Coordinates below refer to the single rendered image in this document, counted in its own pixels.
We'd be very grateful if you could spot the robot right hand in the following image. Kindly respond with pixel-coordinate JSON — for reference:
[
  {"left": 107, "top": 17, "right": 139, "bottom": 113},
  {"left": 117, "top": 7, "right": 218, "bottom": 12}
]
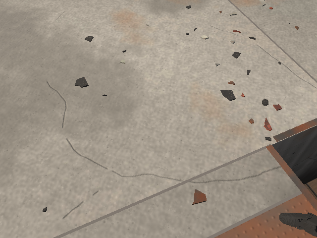
[{"left": 279, "top": 212, "right": 317, "bottom": 237}]

